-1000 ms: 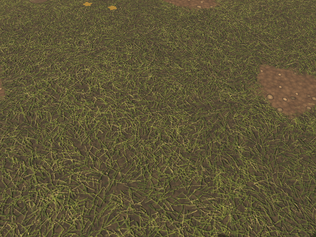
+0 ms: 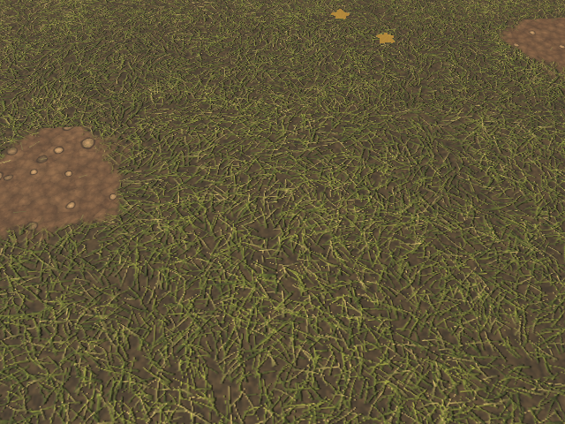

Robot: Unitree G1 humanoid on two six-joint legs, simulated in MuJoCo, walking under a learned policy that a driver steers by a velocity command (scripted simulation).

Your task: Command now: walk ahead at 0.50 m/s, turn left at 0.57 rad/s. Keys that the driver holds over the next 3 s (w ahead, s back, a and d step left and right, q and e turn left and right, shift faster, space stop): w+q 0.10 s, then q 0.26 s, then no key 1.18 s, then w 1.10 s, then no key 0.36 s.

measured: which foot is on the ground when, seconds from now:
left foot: down 0.00-0.30, up 0.32-0.64, down 0.66-1.00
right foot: up 0.00-0.26, down 0.28-1.00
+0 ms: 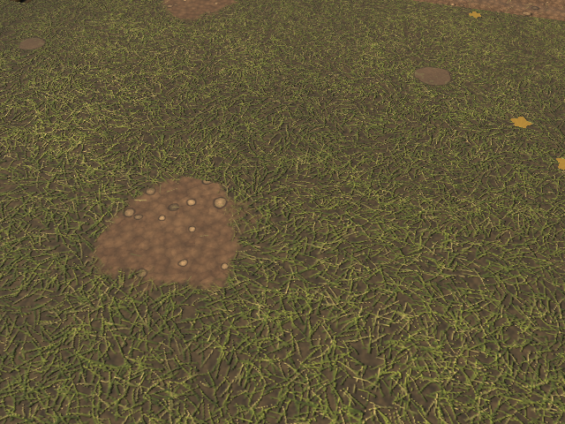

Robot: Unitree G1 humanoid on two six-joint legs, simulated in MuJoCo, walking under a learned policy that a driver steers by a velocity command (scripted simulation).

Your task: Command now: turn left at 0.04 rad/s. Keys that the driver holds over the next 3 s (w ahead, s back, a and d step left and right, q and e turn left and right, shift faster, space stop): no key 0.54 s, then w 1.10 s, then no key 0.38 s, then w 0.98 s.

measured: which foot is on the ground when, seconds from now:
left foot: down 0.00-0.82, up 0.84-1.00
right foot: down 0.00-1.00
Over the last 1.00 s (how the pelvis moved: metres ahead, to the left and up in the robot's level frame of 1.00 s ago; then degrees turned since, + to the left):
0.26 -0.01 0.00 19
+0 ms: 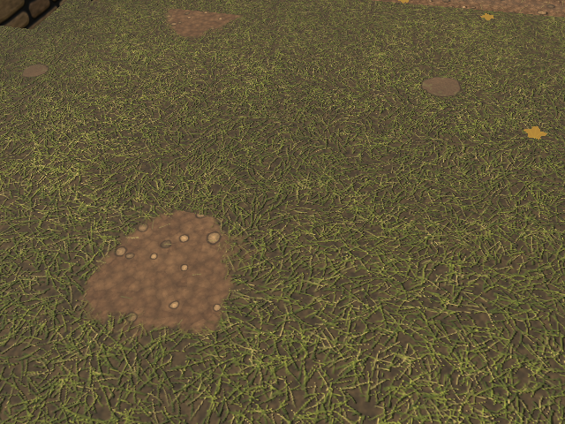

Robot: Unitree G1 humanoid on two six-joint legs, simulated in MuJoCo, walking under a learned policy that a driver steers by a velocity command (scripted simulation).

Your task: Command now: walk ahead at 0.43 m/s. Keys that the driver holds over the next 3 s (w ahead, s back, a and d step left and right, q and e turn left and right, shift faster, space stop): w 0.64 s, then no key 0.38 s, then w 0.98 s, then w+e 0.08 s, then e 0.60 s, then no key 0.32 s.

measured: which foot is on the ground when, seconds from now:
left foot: up 0.00-0.30, down 0.32-0.84, up 0.86-1.00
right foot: down 0.00-0.34, up 0.36-0.80, down 0.82-1.00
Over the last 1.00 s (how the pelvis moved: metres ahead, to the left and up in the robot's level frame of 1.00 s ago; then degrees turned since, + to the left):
0.12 -0.06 0.01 -1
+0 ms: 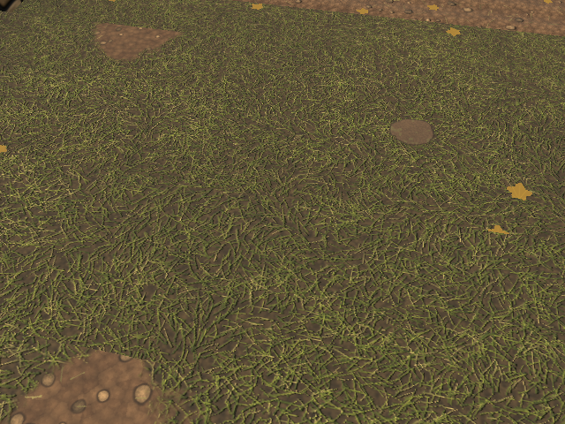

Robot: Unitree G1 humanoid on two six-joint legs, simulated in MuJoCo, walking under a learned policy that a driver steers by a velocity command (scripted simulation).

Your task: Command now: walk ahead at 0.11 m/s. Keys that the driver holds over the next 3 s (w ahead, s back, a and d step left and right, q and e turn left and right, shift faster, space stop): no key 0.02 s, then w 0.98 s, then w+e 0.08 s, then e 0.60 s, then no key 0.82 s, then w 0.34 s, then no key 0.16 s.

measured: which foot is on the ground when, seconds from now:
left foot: up 0.00-0.12, down 0.14-0.54, up 0.56-0.92, down 0.94-1.00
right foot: down 0.00-0.18, up 0.20-0.50, down 0.52-0.94, up 0.96-1.00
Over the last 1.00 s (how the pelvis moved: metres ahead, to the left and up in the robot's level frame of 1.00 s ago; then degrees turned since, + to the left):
0.53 -0.01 -0.01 0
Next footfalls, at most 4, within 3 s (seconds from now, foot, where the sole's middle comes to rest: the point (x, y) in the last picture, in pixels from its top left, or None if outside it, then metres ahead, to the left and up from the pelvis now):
0.14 left None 0.06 0.12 -0.77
0.52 right None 0.27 -0.14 -0.77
0.94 left None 0.49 0.08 -0.77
1.46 right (361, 347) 0.76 -0.21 -0.95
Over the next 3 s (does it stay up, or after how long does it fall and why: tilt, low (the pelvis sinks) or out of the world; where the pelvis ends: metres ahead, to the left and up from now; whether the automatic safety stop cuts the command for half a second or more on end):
stays up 0.92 -0.14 -0.18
